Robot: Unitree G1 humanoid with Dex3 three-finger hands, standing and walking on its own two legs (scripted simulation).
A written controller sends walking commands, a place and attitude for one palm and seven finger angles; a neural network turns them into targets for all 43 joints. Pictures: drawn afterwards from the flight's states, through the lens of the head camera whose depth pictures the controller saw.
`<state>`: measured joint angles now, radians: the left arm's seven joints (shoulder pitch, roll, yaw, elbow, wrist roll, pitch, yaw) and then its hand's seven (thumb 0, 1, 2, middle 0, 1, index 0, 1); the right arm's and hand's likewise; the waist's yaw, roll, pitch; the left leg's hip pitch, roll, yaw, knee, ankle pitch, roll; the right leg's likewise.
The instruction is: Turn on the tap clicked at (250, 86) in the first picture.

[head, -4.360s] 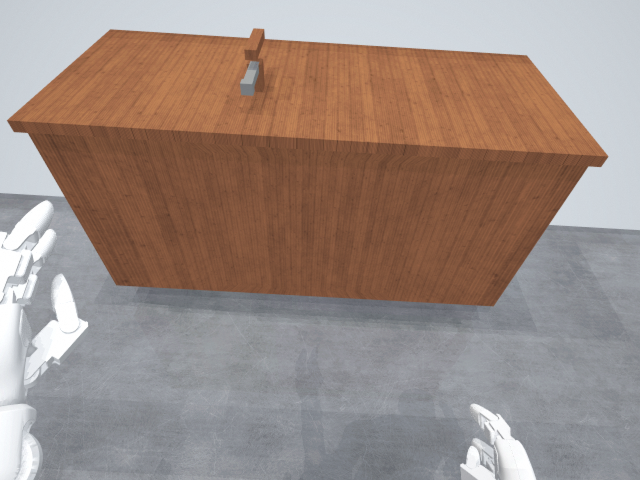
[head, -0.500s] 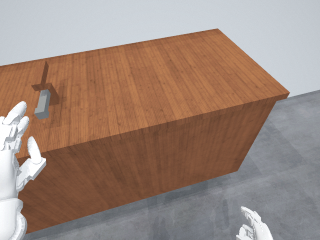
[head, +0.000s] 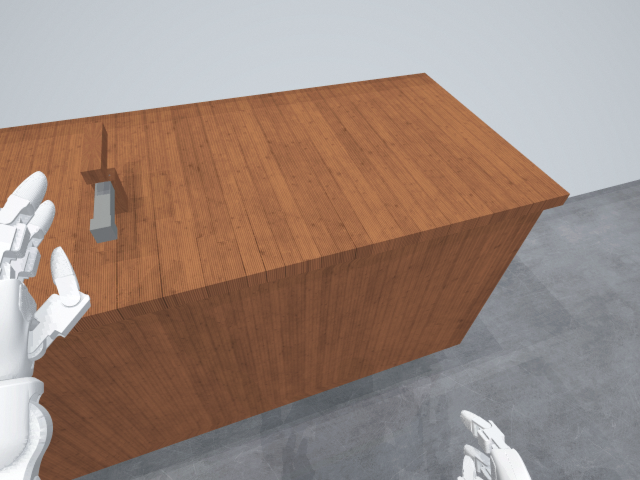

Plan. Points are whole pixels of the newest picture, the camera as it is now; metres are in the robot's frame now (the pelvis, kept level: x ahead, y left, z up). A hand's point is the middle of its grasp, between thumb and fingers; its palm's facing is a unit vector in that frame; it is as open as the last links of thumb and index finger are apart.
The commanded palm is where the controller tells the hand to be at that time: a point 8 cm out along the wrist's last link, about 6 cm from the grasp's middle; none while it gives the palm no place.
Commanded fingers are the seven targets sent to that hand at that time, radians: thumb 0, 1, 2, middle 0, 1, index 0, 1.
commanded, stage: come to a stop and stand still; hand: left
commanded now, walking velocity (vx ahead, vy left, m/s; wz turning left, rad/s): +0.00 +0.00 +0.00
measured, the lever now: (104, 229) +0.43 +0.36 +0.05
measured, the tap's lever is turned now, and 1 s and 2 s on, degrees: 0 0 0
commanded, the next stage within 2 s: look again from close up in 1.14 s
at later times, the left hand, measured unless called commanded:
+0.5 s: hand (7, 335) +0.20 +0.30 +0.16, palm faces +0.50 -0.80 -0.33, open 7.4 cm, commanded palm +0.14 +0.32 +0.18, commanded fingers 0.00 0.90 0.90 -0.20 -0.30 -0.20 -0.30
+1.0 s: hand (75, 324) +0.21 +0.25 +0.16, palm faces +0.47 -0.81 -0.34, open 7.4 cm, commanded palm +0.15 +0.28 +0.18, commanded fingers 0.00 0.90 0.90 -0.20 -0.30 -0.20 -0.30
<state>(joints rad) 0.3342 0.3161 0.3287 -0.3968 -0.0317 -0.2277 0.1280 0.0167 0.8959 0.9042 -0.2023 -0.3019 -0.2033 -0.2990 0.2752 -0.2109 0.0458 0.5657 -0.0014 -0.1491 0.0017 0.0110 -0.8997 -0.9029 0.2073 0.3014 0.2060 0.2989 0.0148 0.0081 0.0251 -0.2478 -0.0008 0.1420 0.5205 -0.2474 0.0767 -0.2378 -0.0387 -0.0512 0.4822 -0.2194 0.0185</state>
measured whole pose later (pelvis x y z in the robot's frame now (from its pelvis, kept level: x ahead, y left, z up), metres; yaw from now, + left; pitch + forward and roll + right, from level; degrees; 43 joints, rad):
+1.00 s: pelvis +0.01 -0.01 +0.01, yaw +4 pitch -1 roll -2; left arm 0.44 0.32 0.33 -0.44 -0.05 -0.17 0.15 0.02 0.89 0.90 -0.21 -0.30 -0.21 -0.30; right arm 0.20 -0.23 0.01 0.59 -0.02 -0.08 -0.06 0.01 -0.90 -0.90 0.21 0.30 0.21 0.30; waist 0.01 0.02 0.04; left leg -0.23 -0.01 0.06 0.44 -0.20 0.06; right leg -0.17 0.02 -0.02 0.35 -0.17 0.00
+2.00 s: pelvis +0.05 -0.01 +0.00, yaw +5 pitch +0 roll -1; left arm 0.44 0.33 0.34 -0.46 -0.05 -0.16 0.17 0.02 0.89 0.90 -0.21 -0.30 -0.21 -0.30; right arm 0.23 -0.20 0.02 0.61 -0.01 -0.07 -0.07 0.01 -0.90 -0.90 0.21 0.30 0.21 0.30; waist 0.01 0.02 -0.01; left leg -0.25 -0.02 0.05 0.57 -0.32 0.06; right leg -0.20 0.03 0.00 0.51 -0.31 -0.01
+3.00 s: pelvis +0.19 +0.03 +0.00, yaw +3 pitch -3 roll -1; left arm 0.39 0.35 0.37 -0.53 -0.06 -0.11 0.16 0.02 0.89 0.90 -0.21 -0.30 -0.21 -0.30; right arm 0.18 -0.15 0.05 0.57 0.01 -0.10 -0.06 0.01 -0.90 -0.90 0.21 0.30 0.20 0.30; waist 0.03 -0.04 0.08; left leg -0.27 0.03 -0.01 0.51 -0.19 -0.02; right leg -0.27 0.02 -0.05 0.46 -0.14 -0.01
